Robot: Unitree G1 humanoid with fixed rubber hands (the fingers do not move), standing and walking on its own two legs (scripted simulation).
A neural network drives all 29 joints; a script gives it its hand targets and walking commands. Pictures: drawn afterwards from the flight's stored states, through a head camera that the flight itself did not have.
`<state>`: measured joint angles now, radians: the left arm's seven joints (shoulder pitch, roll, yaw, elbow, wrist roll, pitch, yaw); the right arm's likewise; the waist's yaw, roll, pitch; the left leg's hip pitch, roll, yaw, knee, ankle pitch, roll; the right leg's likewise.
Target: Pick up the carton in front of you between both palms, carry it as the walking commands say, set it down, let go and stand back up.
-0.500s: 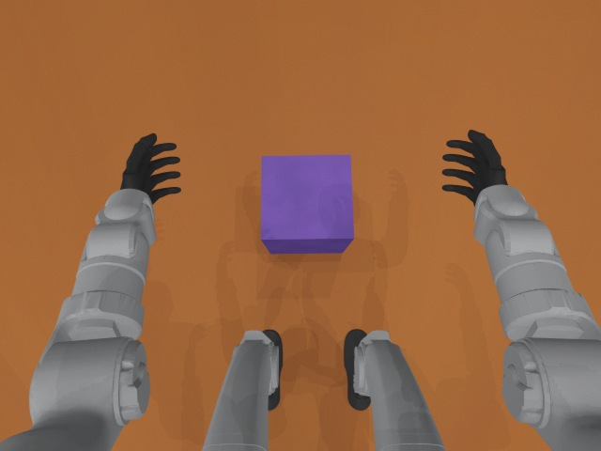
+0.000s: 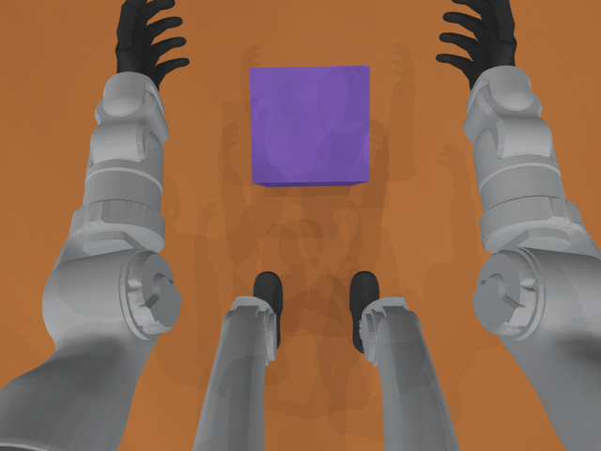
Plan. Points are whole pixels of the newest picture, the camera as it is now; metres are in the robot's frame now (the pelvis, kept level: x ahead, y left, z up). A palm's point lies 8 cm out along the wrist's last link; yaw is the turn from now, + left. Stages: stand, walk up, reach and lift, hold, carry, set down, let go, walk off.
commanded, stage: reach and lift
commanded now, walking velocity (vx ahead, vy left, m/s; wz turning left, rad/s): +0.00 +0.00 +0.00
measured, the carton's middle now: (309, 136) +0.52 +0.02 -0.51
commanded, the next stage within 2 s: none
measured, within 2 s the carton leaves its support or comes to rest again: leaves its support in 1.60 s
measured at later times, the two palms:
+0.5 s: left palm (203, 128) +0.51 +0.20 -0.37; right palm (419, 124) +0.51 -0.17 -0.37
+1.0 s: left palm (222, 131) +0.52 +0.18 -0.44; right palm (405, 128) +0.52 -0.17 -0.43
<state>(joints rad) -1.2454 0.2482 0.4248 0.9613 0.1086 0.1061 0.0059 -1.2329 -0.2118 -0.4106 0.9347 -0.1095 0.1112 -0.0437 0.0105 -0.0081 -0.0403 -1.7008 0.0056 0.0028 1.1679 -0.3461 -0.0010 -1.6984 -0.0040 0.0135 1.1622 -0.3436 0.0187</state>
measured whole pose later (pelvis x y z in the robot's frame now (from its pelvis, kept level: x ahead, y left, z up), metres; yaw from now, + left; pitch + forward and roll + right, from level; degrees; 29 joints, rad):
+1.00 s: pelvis -0.04 +0.00 -0.26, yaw +0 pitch +37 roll -1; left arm -1.57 0.39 0.07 1.19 -0.22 0.07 0.11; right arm -1.56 -0.37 -0.08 1.17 0.23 0.07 -0.12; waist 0.01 -0.01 0.42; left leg -2.25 -0.02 -0.02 2.22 -0.61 -0.02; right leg -2.25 0.03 0.03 2.22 -0.61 0.04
